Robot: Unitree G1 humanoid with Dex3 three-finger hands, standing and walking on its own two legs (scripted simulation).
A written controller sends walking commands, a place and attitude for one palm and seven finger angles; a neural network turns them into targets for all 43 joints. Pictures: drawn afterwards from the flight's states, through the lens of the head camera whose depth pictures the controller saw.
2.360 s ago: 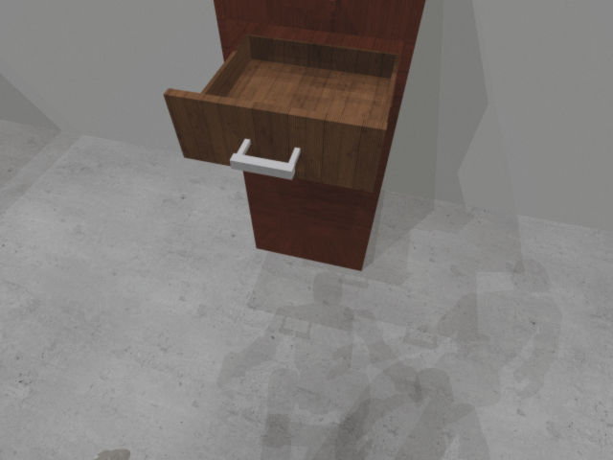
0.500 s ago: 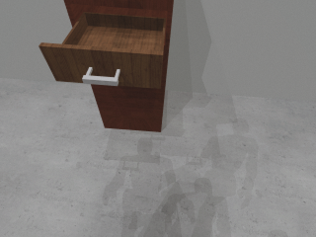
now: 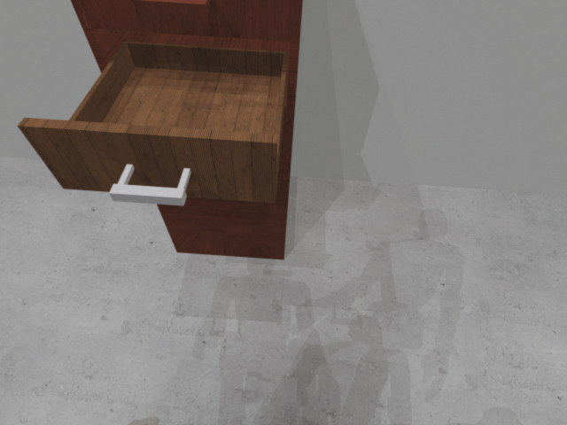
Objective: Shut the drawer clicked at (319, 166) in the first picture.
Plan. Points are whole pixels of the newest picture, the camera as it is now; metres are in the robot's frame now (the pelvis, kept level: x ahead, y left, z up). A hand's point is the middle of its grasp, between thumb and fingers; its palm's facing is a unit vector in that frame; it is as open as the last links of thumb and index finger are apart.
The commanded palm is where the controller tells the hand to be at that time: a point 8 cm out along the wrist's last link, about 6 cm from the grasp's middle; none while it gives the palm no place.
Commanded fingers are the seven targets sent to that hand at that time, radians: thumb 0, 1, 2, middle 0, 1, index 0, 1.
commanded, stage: take the last steps up to it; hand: left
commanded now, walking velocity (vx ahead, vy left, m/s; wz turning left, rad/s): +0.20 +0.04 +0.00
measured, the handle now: (152, 184) +0.45 +0.23 +0.05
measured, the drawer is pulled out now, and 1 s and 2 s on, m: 0.30 0.30 0.30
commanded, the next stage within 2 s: come to a stop and stand still in 0.12 s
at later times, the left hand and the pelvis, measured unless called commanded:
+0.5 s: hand (184, 385) +0.20 +0.17 -0.17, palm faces +0.06 -0.97 -0.23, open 7.4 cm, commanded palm none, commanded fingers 0.00 0.90 0.90 -0.20 -0.30 -0.20 -0.30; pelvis +0.13 -0.02 +0.00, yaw +2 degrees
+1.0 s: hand (170, 414) +0.16 +0.19 -0.17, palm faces -0.01 -0.96 -0.29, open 7.4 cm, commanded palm none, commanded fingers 0.00 0.90 0.90 -0.20 -0.30 -0.20 -0.30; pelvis +0.11 -0.02 -0.01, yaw -1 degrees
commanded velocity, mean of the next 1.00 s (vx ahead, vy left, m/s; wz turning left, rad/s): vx -0.08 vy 0.01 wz -0.01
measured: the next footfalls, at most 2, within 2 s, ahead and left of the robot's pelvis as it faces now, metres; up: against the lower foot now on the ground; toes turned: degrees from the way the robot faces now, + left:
left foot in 0.20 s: +0.12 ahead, +0.13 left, +0.00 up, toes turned +6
right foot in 0.36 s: +0.16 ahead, -0.13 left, +0.00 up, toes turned -4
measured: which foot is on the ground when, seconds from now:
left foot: down 0.00-0.00, up 0.02-0.18, down 0.20-0.40, up 0.42-0.62, down 0.64-1.00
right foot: down 0.00-0.18, up 0.20-0.34, down 0.36-0.64, up 0.66-0.92, down 0.94-1.00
